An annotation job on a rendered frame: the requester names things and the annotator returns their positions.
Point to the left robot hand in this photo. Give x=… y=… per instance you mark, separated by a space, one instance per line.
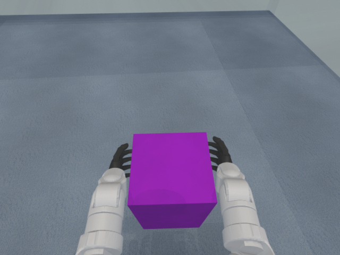
x=118 y=159

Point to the robot left forearm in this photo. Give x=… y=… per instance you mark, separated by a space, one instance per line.
x=102 y=235

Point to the right robot hand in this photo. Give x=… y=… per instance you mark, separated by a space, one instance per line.
x=222 y=153

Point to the robot right forearm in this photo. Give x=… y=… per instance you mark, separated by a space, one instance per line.
x=242 y=231

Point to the carton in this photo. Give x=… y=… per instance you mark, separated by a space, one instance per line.
x=171 y=180

